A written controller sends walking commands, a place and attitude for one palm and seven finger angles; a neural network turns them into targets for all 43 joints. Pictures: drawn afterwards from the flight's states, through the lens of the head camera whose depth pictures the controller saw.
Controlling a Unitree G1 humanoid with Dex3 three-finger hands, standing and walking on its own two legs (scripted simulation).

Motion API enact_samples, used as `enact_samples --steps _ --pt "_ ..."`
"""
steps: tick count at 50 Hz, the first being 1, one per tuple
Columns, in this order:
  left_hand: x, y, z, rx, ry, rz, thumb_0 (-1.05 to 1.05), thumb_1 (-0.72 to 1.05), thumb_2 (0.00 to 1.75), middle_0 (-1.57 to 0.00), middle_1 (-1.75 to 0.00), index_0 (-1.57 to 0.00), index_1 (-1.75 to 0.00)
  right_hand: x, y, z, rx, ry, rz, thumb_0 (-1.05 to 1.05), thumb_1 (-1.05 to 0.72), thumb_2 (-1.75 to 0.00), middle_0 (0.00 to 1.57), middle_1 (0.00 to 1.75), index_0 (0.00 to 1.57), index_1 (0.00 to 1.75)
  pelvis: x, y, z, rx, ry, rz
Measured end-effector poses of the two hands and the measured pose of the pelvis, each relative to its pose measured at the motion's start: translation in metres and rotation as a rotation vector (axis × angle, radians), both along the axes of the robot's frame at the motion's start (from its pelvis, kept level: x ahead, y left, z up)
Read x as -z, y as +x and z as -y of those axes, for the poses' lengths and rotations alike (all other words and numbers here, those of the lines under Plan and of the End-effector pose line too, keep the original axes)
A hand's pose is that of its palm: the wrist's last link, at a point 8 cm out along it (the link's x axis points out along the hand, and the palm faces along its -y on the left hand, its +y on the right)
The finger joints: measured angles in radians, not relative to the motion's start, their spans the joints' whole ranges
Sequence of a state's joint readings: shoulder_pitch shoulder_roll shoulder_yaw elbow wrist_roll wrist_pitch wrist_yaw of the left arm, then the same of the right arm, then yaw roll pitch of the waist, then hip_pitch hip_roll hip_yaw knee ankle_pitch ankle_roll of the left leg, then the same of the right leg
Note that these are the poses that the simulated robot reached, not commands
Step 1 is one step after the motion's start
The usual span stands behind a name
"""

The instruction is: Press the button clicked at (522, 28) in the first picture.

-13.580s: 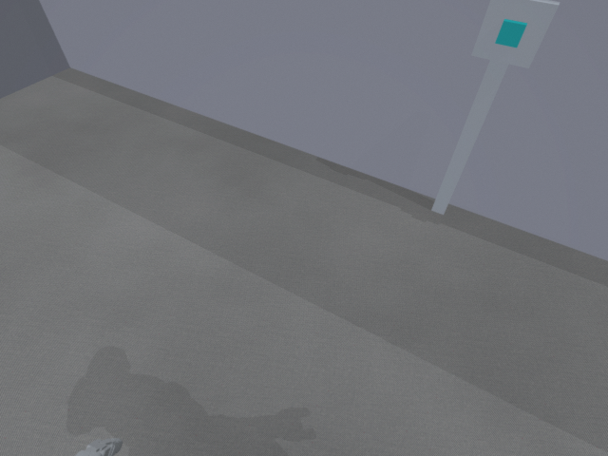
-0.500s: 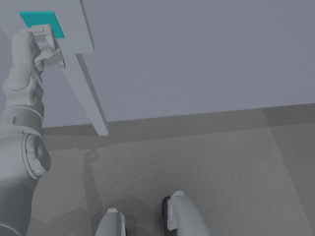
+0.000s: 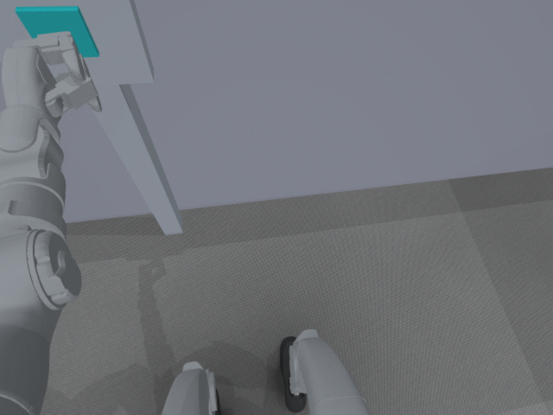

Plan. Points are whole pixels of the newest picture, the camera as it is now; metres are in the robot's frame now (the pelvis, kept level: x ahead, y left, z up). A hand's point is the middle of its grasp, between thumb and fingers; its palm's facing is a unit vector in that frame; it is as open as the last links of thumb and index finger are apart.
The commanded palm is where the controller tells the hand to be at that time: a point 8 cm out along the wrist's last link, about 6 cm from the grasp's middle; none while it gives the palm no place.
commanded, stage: pull the fist back off the button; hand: left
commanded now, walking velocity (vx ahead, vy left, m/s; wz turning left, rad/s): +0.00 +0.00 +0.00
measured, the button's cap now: (61, 28) +0.60 +0.20 +0.12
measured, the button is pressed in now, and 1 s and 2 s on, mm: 10 0 0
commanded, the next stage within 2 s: draw the hand back to the body in 0.80 s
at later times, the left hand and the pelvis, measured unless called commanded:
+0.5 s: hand (94, 115) +0.50 +0.17 +0.08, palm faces +0.02 -1.00 -0.02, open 3.1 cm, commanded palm +0.46 +0.22 +0.09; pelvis +0.05 +0.00 +0.03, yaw -1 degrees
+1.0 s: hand (80, 141) +0.45 +0.18 +0.10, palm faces +0.02 -1.00 -0.02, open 3.1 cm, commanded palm +0.41 +0.23 +0.11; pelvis +0.05 -0.01 +0.03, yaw +0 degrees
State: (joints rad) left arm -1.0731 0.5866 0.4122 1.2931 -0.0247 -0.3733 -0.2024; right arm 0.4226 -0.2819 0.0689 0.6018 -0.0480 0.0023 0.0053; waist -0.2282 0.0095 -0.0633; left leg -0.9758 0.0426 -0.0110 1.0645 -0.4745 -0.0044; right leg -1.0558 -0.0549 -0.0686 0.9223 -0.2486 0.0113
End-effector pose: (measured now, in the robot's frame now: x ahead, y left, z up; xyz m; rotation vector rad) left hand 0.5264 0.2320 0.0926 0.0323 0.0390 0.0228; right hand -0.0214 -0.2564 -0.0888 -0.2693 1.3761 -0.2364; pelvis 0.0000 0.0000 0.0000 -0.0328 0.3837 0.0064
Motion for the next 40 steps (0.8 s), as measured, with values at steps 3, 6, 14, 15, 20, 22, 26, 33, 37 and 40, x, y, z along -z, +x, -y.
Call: enact_samples --steps 3,6,14,15,20,22,26,33,37,40 --pt "0.001 -0.004 0.000 0.000 -0.006 0.007 0.00 0.78 0.95 -1.30 -1.50 -1.34 -1.50 -0.002 0.003 -0.001 0.006 0.008 0.001 0.01 -0.91 -0.90 0.21 0.30 0.21 0.30 -0.003 0.004 -0.001 0.008 0.002 0.008" --pt "0.001 -0.008 0.000 0.002 -0.003 0.010 0.00 0.78 0.94 -1.30 -1.50 -1.33 -1.50 -0.004 0.010 -0.002 0.011 0.015 0.007 0.01 -0.91 -0.90 0.21 0.30 0.21 0.30 -0.007 0.009 -0.001 0.012 0.005 0.019" --pt "0.002 -0.017 0.002 -0.011 -0.013 0.014 0.00 0.84 0.91 -1.30 -1.50 -1.31 -1.50 -0.007 0.045 -0.001 0.003 0.025 0.051 0.01 -0.91 -0.90 0.21 0.30 0.21 0.30 -0.015 0.026 -0.002 0.018 0.009 0.042" --pt "0.002 -0.018 0.002 -0.011 -0.012 0.019 0.00 0.85 0.91 -1.30 -1.50 -1.31 -1.50 -0.008 0.050 0.000 0.003 0.026 0.060 0.01 -0.91 -0.90 0.21 0.30 0.21 0.30 -0.016 0.029 -0.002 0.020 0.010 0.045" --pt "0.001 -0.031 0.007 0.007 -0.003 0.033 0.01 0.88 0.91 -1.30 -1.50 -1.30 -1.50 -0.010 0.082 0.002 0.002 0.040 0.116 0.01 -0.91 -0.90 0.21 0.30 0.20 0.30 -0.022 0.043 -0.001 0.026 0.013 0.060" --pt "0.003 -0.038 0.009 0.011 -0.008 0.026 0.01 0.89 0.90 -1.30 -1.50 -1.30 -1.50 -0.011 0.096 0.002 -0.005 0.047 0.138 0.01 -0.91 -0.90 0.21 0.30 0.20 0.30 -0.025 0.047 0.000 0.026 0.013 0.067" --pt "0.007 -0.052 0.010 -0.004 -0.013 0.015 0.01 0.89 0.90 -1.30 -1.50 -1.30 -1.50 -0.014 0.123 0.002 -0.024 0.056 0.193 0.01 -0.91 -0.90 0.21 0.30 0.20 0.30 -0.028 0.055 0.002 0.024 0.016 0.081" --pt "0.005 -0.079 0.006 -0.014 -0.001 0.030 0.02 0.90 0.90 -1.30 -1.50 -1.30 -1.50 -0.017 0.163 0.001 -0.073 0.070 0.282 0.01 -0.91 -0.90 0.20 0.30 0.20 0.30 -0.031 0.059 0.005 0.012 0.018 0.106" --pt "0.005 -0.090 0.005 -0.012 -0.007 0.028 0.02 0.90 0.90 -1.30 -1.50 -1.30 -1.50 -0.017 0.177 0.000 -0.099 0.075 0.316 0.01 -0.91 -0.90 0.20 0.30 0.20 0.30 -0.032 0.058 0.007 0.003 0.021 0.121" --pt "0.004 -0.094 0.004 -0.010 -0.008 0.026 0.02 0.90 0.90 -1.30 -1.50 -1.30 -1.50 -0.017 0.183 -0.001 -0.116 0.073 0.335 0.01 -0.91 -0.90 0.20 0.30 0.20 0.30 -0.031 0.056 0.008 -0.003 0.022 0.131"
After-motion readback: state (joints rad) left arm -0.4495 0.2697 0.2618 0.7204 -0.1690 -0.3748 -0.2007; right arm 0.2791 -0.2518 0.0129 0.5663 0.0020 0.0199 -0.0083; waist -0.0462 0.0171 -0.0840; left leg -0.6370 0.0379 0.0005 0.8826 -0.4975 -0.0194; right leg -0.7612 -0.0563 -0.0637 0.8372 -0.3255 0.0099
